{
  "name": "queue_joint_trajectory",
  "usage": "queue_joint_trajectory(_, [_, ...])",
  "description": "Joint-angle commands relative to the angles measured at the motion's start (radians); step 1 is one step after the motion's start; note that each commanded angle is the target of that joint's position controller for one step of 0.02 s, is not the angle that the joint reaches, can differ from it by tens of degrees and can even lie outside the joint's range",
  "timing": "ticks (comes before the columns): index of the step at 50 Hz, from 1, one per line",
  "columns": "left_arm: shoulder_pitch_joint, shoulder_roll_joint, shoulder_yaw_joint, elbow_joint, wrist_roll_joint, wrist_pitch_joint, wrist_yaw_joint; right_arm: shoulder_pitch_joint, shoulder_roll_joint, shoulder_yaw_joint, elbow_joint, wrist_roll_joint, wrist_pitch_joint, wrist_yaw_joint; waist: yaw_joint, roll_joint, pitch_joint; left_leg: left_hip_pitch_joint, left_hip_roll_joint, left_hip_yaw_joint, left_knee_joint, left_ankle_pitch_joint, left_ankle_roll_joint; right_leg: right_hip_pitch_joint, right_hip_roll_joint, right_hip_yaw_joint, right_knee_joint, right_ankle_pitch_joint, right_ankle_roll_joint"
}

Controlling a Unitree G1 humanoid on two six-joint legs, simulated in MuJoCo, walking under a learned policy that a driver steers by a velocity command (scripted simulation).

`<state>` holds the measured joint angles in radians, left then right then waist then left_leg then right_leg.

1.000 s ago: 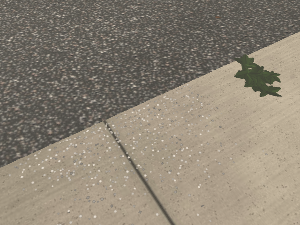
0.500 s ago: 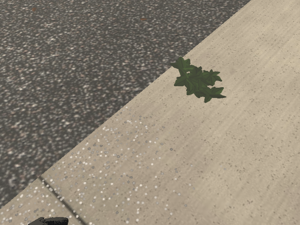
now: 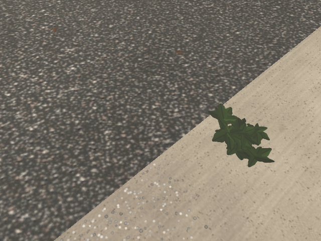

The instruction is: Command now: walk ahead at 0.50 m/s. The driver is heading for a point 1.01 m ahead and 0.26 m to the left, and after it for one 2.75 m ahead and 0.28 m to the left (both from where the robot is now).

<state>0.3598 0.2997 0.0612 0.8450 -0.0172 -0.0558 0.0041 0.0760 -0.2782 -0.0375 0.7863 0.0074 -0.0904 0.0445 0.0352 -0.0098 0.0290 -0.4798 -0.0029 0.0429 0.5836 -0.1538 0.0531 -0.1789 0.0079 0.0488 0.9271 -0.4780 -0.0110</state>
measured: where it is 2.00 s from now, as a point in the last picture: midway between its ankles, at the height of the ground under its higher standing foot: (126, 197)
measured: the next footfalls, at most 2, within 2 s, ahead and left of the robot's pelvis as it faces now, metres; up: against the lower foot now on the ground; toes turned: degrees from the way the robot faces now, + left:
right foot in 0.42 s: +0.40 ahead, -0.13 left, +0.00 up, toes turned +0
left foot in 0.84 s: +0.30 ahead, +0.11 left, +0.00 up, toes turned +14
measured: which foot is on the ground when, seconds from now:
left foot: down 0.00-0.44, up 0.46-0.82, down 0.84-1.00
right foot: up 0.00-0.40, down 0.42-0.84, up 0.86-1.00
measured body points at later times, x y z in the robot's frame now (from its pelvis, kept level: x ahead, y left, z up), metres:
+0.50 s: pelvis +0.24 -0.02 +0.00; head +0.27 -0.04 +0.45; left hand +0.43 +0.22 -0.09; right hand +0.28 -0.30 -0.14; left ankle +0.11 +0.10 -0.68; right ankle +0.35 -0.13 -0.72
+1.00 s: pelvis +0.27 +0.02 +0.02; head +0.30 +0.06 +0.47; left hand +0.36 +0.33 -0.11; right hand +0.42 -0.25 -0.08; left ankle +0.26 +0.10 -0.72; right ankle +0.33 -0.13 -0.64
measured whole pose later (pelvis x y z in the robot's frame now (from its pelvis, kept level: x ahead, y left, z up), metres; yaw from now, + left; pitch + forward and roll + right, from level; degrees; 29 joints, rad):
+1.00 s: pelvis +0.27 +0.02 +0.02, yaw +16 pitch +2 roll -3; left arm 0.03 0.31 0.09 0.86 0.01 0.03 0.05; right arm 0.26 -0.28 -0.07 0.80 0.00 0.01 -0.02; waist -0.03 -0.03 0.04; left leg -0.29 -0.01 -0.03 0.49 -0.23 0.05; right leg -0.55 0.01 0.01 1.04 -0.40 0.04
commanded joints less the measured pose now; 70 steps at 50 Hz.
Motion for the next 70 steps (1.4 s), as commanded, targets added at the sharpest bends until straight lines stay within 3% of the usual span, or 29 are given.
queue_joint_trajectory(1, [-0.073,0.128,0.017,-0.119,-0.025,-0.048,-0.003,0.221,-0.16,-0.045,0.004,0.0,0.002,-0.012,-0.124,0.11,-0.163,0.61,0.323,-0.55,-0.313,-0.251,0.192,-0.59,-0.069,0.044,0.362,0.047,-0.031])
queue_joint_trajectory(3, [-0.092,0.113,0.023,-0.12,0.002,-0.037,0.003,0.139,-0.106,-0.027,-0.007,-0.021,-0.005,-0.01,-0.06,0.098,-0.07,0.386,0.259,-0.4,-0.366,-0.078,0.172,-0.488,-0.134,0.041,0.24,0.162,-0.031])
queue_joint_trajectory(6, [-0.055,0.066,0.016,-0.102,0.008,-0.011,0.005,0.137,-0.116,-0.03,0.006,-0.014,-0.017,-0.012,-0.026,0.1,-0.052,0.298,0.231,-0.29,-0.43,0.06,0.188,-0.428,-0.148,0.025,0.156,0.219,-0.008])
queue_joint_trajectory(13, [-0.26,0.009,-0.006,-0.144,0.021,-0.025,-0.007,0.21,-0.153,-0.036,0.054,-0.008,0.002,-0.043,-0.077,0.069,-0.011,0.304,0.148,-0.057,-0.405,0.472,0.13,-0.369,-0.089,-0.049,-0.278,0.567,0.031])
queue_joint_trajectory(17, [-0.321,0.027,-0.002,-0.159,0.018,-0.032,-0.027,0.252,-0.158,-0.035,0.088,-0.001,0.029,-0.05,-0.096,0.091,-0.029,0.411,0.186,-0.08,-0.322,0.481,0.113,-0.325,-0.05,-0.038,-0.396,0.591,0.008])
queue_joint_trajectory(20, [-0.212,0.075,0.017,-0.122,0.033,-0.039,-0.031,0.202,-0.165,-0.039,0.092,0.007,0.045,-0.057,-0.017,0.092,-0.08,0.454,0.182,-0.099,-0.161,0.518,0.07,-0.179,-0.023,-0.041,-0.498,0.578,-0.042])
queue_joint_trajectory(21, [-0.139,0.125,0.032,-0.097,0.043,-0.043,-0.024,0.228,-0.143,-0.032,0.092,-0.003,0.044,-0.057,0.001,0.042,-0.14,0.421,0.12,-0.072,-0.034,0.476,0.031,-0.03,-0.054,-0.024,-0.521,0.825,-0.069])
queue_joint_trajectory(22, [-0.073,0.189,0.041,-0.093,0.062,-0.04,-0.017,0.301,-0.088,-0.012,0.079,-0.032,0.033,-0.054,-0.02,-0.095,-0.279,0.228,0.048,-0.045,0.192,0.164,-0.022,0.272,-0.231,0.141,-0.406,1.234,-0.159])
queue_joint_trajectory(23, [-0.057,0.129,0.022,-0.083,0.058,-0.024,-0.013,0.423,-0.008,0.018,0.116,-0.019,0.032,-0.045,-0.032,-0.257,-0.411,0.039,-0.033,-0.076,0.446,-0.485,-0.076,0.457,-0.419,0.349,-0.406,1.32,-0.323])
queue_joint_trajectory(24, [-0.049,0.076,0.009,-0.084,0.035,-0.01,-0.018,0.386,-0.099,-0.004,0.128,0.006,0.042,-0.042,0.003,-0.168,-0.413,0.007,-0.009,-0.16,0.53,-0.588,-0.083,0.391,-0.395,0.36,-0.443,1.118,-0.313])
queue_joint_trajectory(25, [-0.113,0.083,0.009,-0.089,0.024,-0.003,-0.016,0.3,-0.137,-0.02,0.101,0.026,0.056,-0.047,0.0,-0.123,-0.299,-0.06,0.015,-0.147,0.564,-0.548,-0.087,0.288,-0.365,0.304,-0.496,0.915,-0.278])
queue_joint_trajectory(26, [-0.179,0.076,0.005,-0.095,0.027,0.0,-0.011,0.244,-0.133,-0.024,0.089,0.024,0.076,-0.059,-0.014,-0.072,-0.22,-0.074,0.044,-0.135,0.547,-0.492,-0.095,0.172,-0.337,0.264,-0.546,0.747,-0.247])
queue_joint_trajectory(28, [-0.286,0.08,0.007,-0.098,0.042,0.006,-0.001,0.234,-0.122,-0.034,0.078,0.012,0.12,-0.082,-0.066,-0.115,-0.13,0.025,0.077,-0.117,0.464,-0.393,-0.115,-0.057,-0.291,0.171,-0.642,0.516,-0.211])
queue_joint_trajectory(37, [-0.33,0.119,0.032,-0.059,0.03,0.043,0.046,0.182,-0.094,-0.049,0.013,0.002,0.148,-0.076,-0.053,-0.116,-0.131,0.127,0.081,-0.021,0.268,-0.218,-0.085,-0.096,-0.316,-0.006,-0.695,0.371,-0.222])
queue_joint_trajectory(41, [-0.349,0.124,0.037,-0.04,-0.003,0.068,0.044,0.249,-0.102,-0.065,0.023,-0.003,0.147,-0.052,-0.102,-0.093,-0.119,0.27,0.033,0.035,-0.007,-0.092,-0.015,-0.092,-0.29,-0.079,-0.578,0.31,-0.138])
queue_joint_trajectory(42, [-0.308,0.092,0.033,-0.019,-0.009,0.075,0.041,0.269,-0.13,-0.076,0.023,-0.012,0.146,-0.051,-0.102,-0.011,-0.083,0.312,0.053,-0.045,-0.138,-0.019,0.028,-0.148,-0.234,-0.135,-0.447,0.225,-0.065])
queue_joint_trajectory(43, [-0.275,0.034,0.022,-0.03,0.022,0.078,0.032,0.266,-0.24,-0.099,-0.004,-0.013,0.144,-0.068,-0.055,0.285,-0.048,0.381,0.291,-0.393,-0.253,0.227,0.132,-0.358,-0.091,-0.245,-0.142,-0.01,0.047])
queue_joint_trajectory(44, [-0.392,0.056,0.03,-0.082,0.031,0.072,0.04,0.252,-0.293,-0.1,-0.033,-0.041,0.126,-0.063,-0.092,0.323,-0.026,0.301,0.389,-0.582,-0.317,0.25,0.281,-0.483,0.023,-0.102,0.043,-0.183,0.065])
queue_joint_trajectory(45, [-0.422,0.079,0.038,-0.088,0.025,0.071,0.043,0.22,-0.261,-0.095,-0.043,-0.054,0.1,-0.06,-0.084,0.22,-0.036,0.288,0.345,-0.523,-0.327,0.185,0.267,-0.491,0.001,-0.018,0.15,-0.128,0.049])
queue_joint_trajectory(47, [-0.358,0.099,0.053,-0.043,0.022,0.074,0.054,0.125,-0.209,-0.087,-0.064,-0.015,0.078,-0.068,-0.034,0.131,-0.053,0.317,0.259,-0.398,-0.294,0.135,0.158,-0.496,-0.026,0.015,0.166,0.028,0.039])
queue_joint_trajectory(52, [-0.36,0.074,0.053,-0.037,0.012,0.057,0.053,0.161,-0.165,-0.073,-0.073,0.0,0.085,-0.089,-0.042,0.131,-0.113,0.419,0.212,-0.357,-0.252,0.303,0.152,-0.471,-0.004,0.027,0.101,0.147,0.07])
queue_joint_trajectory(55, [-0.406,0.067,0.046,-0.046,0.005,0.042,0.033,0.199,-0.175,-0.08,-0.068,0.016,0.089,-0.097,-0.077,0.157,-0.097,0.433,0.19,-0.423,-0.329,-0.174,0.157,-0.452,-0.006,0.028,-0.111,0.199,0.079])
queue_joint_trajectory(59, [-0.431,0.08,0.043,-0.056,-0.002,0.002,0.002,0.185,-0.202,-0.088,-0.077,0.007,0.083,-0.091,-0.094,0.178,-0.054,0.366,0.185,-0.488,-0.355,-0.304,0.174,-0.347,0.007,0.025,-0.3,0.178,0.072])
queue_joint_trajectory(65, [-0.262,0.084,0.042,0.013,-0.003,-0.052,-0.019,0.163,-0.132,-0.058,-0.079,0.004,0.078,-0.075,-0.018,0.134,-0.071,0.205,0.111,-0.475,-0.249,-0.339,0.121,0.023,-0.002,-0.032,-0.557,0.3,-0.003])
queue_joint_trajectory(66, [-0.174,0.11,0.048,0.036,0.005,-0.056,-0.014,0.15,-0.086,-0.043,-0.086,0.0,0.072,-0.072,0.018,0.084,-0.095,0.104,0.065,-0.425,-0.13,-0.362,0.084,0.161,-0.089,0.048,-0.572,0.255,-0.034])
queue_joint_trajectory(67, [-0.072,0.164,0.054,0.057,0.021,-0.054,-0.007,0.145,-0.016,-0.023,-0.098,-0.001,0.063,-0.067,0.034,-0.094,-0.119,-0.057,-0.055,-0.26,0.163,-0.395,0.019,0.287,-0.257,0.285,-0.655,0.079,-0.105])
queue_joint_trajectory(68, [-0.025,0.249,0.076,0.086,0.033,-0.054,-0.018,0.115,-0.073,-0.037,-0.153,0.025,0.048,-0.071,0.03,-0.246,-0.03,-0.296,-0.091,-0.193,0.322,-0.476,0.005,0.284,-0.401,0.606,-0.748,-0.142,-0.239])
queue_joint_trajectory(69, [-0.07,0.179,0.06,0.066,0.016,-0.061,-0.019,0.107,-0.152,-0.055,-0.141,0.028,0.036,-0.07,0.027,-0.156,0.052,-0.381,-0.018,-0.229,0.435,-0.408,-0.003,0.255,-0.399,0.589,-0.758,-0.224,-0.26])
queue_joint_trajectory(70, [-0.098,0.127,0.045,0.055,0.005,-0.062,-0.016,0.115,-0.162,-0.061,-0.125,0.024,0.03,-0.064,0.016,-0.141,0.074,-0.402,0.001,-0.225,0.467,-0.318,-0.007,0.252,-0.344,0.498,-0.758,-0.173,-0.224])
